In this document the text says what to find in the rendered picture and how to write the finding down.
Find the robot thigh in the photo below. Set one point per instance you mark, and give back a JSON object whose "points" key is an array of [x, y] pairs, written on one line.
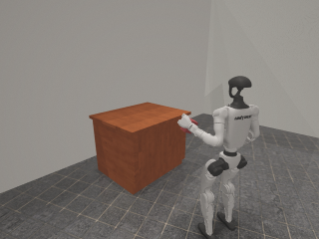
{"points": [[211, 169], [229, 174]]}

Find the right robot thigh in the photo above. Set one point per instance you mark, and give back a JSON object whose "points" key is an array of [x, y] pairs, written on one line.
{"points": [[229, 174]]}

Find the robot left forearm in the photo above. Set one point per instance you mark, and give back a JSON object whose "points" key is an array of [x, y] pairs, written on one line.
{"points": [[207, 138]]}

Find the robot right forearm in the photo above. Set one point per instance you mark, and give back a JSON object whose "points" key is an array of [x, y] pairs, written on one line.
{"points": [[249, 140]]}

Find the sponge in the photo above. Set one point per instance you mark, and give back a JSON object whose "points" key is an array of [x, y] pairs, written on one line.
{"points": [[185, 129]]}

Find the left robot upper arm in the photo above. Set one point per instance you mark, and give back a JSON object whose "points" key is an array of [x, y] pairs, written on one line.
{"points": [[219, 117]]}

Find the left robot thigh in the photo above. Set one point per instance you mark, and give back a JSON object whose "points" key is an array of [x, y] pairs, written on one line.
{"points": [[211, 169]]}

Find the right robot upper arm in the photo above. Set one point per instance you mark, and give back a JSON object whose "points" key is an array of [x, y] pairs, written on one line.
{"points": [[254, 125]]}

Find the table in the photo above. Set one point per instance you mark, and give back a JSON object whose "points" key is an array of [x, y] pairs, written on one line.
{"points": [[138, 144]]}

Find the left robot hand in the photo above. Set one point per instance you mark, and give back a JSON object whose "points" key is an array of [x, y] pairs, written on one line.
{"points": [[184, 121]]}

